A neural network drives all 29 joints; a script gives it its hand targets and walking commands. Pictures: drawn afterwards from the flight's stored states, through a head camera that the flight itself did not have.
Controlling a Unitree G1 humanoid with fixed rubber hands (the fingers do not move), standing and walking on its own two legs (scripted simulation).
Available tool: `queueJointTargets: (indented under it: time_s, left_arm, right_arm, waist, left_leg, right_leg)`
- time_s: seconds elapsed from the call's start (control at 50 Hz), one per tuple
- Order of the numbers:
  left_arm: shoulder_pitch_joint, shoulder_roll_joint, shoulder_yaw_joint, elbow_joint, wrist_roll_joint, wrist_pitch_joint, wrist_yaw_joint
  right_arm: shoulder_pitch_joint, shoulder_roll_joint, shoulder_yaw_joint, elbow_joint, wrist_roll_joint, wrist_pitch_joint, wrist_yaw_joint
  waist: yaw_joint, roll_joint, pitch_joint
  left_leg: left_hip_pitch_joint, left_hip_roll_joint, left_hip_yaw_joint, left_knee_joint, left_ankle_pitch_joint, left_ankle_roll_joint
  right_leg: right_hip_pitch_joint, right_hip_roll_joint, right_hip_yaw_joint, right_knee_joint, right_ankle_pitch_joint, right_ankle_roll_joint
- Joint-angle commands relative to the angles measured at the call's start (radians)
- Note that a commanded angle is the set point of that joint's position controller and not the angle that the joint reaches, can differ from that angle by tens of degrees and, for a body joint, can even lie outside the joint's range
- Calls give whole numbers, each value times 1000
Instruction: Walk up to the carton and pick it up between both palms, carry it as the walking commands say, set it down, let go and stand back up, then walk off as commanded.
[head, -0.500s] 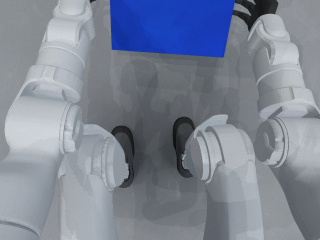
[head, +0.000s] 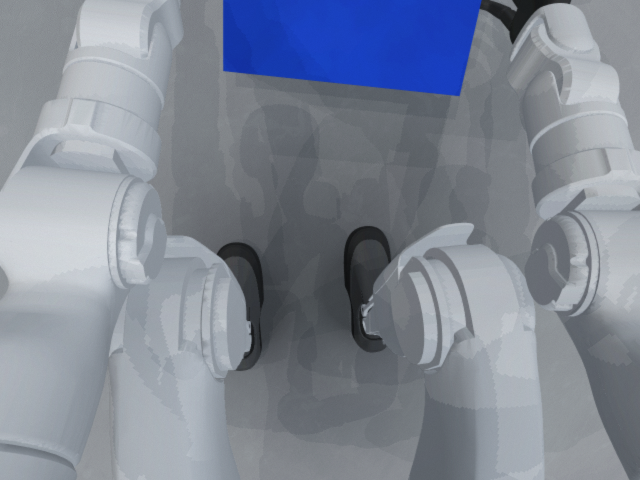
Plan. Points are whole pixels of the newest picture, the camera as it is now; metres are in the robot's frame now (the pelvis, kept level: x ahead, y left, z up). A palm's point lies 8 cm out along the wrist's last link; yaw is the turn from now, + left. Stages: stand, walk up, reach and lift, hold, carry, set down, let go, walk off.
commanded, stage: set down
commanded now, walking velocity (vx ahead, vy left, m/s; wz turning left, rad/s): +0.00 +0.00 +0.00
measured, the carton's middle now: out of the picture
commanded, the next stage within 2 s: none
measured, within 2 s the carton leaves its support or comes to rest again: neither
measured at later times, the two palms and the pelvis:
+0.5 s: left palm out of the picture +0.57 +0.13 -0.17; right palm (536, 4) +0.53 -0.22 -0.17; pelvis +0.01 +0.01 +0.00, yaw +0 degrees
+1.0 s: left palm out of the picture +0.58 +0.13 -0.18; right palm out of the picture +0.53 -0.22 -0.17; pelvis +0.02 +0.01 +0.00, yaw +0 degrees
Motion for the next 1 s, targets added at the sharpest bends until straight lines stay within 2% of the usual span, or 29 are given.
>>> queueJointTargets:
  time_s: [0.0,0.18,0.44,0.7,0.98]
  left_arm:
    - [-350,-791,-183,-108,-29,-15,-231]
    - [-282,-786,-155,-78,12,-2,-243]
    - [-191,-769,-124,-37,50,1,-235]
    - [-146,-722,-92,-2,80,0,-232]
    - [-126,-681,-80,22,88,-6,-229]
  right_arm:
    - [-567,852,248,-201,36,-5,270]
    - [-498,851,213,-166,8,4,289]
    - [-401,836,178,-137,-22,8,307]
    - [-334,804,149,-97,-48,11,311]
    - [-291,771,121,-71,-69,6,308]
  waist:
    - [45,108,-988]
    - [49,116,-906]
    - [52,108,-852]
    - [57,98,-786]
    - [48,97,-753]
  left_leg:
    - [417,-56,-20,-173,203,24]
    - [402,-56,-33,-171,215,24]
    - [411,-59,-51,-166,264,27]
    - [370,-55,-55,-162,246,32]
    - [370,-53,-62,-148,257,29]
  right_leg:
    - [489,84,81,-144,232,49]
    - [426,86,79,-126,232,46]
    - [370,82,79,-105,257,48]
    - [353,79,91,-105,246,51]
    - [350,77,91,-97,255,55]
